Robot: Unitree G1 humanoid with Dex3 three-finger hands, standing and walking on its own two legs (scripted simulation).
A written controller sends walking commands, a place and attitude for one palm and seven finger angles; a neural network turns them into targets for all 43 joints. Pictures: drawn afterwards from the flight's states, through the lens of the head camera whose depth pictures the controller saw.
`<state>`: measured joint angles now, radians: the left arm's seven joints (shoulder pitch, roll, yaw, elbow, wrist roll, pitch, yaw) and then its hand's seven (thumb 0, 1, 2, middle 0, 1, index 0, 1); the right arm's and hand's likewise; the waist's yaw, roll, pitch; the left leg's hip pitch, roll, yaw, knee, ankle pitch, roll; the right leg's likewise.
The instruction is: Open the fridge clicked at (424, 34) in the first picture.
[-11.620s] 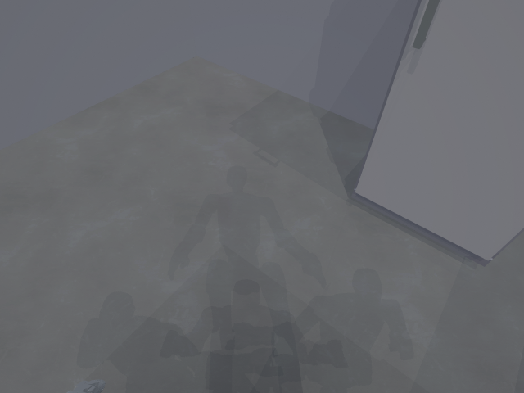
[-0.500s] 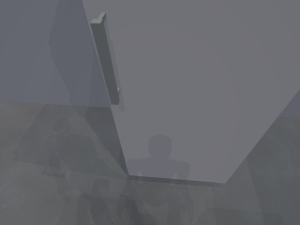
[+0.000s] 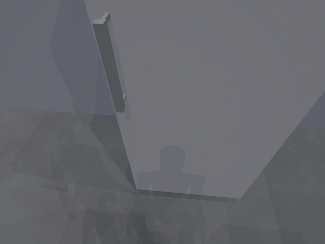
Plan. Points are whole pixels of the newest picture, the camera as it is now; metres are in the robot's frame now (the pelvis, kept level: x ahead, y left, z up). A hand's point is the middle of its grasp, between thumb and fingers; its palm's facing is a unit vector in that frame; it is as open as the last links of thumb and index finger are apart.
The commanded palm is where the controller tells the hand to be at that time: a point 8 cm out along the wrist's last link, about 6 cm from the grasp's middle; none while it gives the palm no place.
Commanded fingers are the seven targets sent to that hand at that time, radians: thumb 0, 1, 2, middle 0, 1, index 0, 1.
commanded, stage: look again from close up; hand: left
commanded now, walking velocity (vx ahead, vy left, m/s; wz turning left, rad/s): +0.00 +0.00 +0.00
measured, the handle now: (114, 69) +0.49 +0.16 +0.18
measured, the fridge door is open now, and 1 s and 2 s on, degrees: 0 0 0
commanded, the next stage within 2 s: raise the hand to about handle height in 0.64 s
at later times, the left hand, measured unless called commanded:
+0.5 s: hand out of the picture -0.01 +0.16 -0.17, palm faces +0.05 -0.98 -0.18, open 7.3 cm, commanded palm none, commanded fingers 0.00 0.90 0.90 -0.20 -0.30 -0.20 -0.30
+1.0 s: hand (95, 202) +0.20 +0.17 +0.02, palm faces +0.11 -0.99 -0.02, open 7.7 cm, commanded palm +0.11 +0.23 -0.03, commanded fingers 0.00 0.57 0.76 -0.22 -0.51 -0.22 -0.51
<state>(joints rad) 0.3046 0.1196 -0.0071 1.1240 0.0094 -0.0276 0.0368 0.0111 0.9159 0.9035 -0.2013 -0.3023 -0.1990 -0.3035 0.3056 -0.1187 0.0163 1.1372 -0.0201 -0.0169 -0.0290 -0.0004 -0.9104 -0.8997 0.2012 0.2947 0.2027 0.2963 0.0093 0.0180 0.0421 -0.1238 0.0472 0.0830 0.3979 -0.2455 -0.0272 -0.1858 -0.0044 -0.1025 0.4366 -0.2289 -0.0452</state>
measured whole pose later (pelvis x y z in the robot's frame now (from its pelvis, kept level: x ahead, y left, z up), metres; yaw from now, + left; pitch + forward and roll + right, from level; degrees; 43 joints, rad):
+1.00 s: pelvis -0.01 +0.01 -0.03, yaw +0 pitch +4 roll +1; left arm 0.39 0.15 0.05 0.07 -0.21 -0.34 -0.06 0.04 0.83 0.85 -0.20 -0.38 -0.20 -0.38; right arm 0.24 -0.28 -0.05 0.71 0.02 -0.32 -0.05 0.02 -0.92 -0.90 0.20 0.29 0.20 0.30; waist -0.02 0.02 -0.08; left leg -0.39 0.03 0.07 0.69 -0.37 -0.01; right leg -0.45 -0.05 -0.09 0.72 -0.34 -0.03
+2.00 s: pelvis +0.00 +0.04 -0.01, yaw +2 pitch -2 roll -1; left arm 0.09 0.39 0.37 -0.07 -0.34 0.04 -0.39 0.00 -0.37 0.36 -0.29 -1.12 -0.29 -1.12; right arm 0.21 -0.27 0.07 0.61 0.06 -0.31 -0.09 0.01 -0.90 -0.90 0.20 0.30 0.21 0.30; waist 0.07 0.04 -0.02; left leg -0.19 0.02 0.05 0.55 -0.33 0.02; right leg -0.21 -0.04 -0.12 0.51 -0.27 0.00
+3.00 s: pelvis +0.00 +0.02 +0.00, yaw +2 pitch -3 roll +0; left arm -0.18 0.50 0.48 0.12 -0.33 0.22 -0.49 -0.01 -0.50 0.30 -0.30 -1.20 -0.30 -1.20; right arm 0.20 -0.28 0.10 0.61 0.08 -0.22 -0.09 0.01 -0.90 -0.90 0.21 0.30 0.21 0.30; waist 0.07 0.07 -0.01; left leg -0.12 0.02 0.04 0.44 -0.27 0.00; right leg -0.16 -0.03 -0.12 0.44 -0.24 -0.02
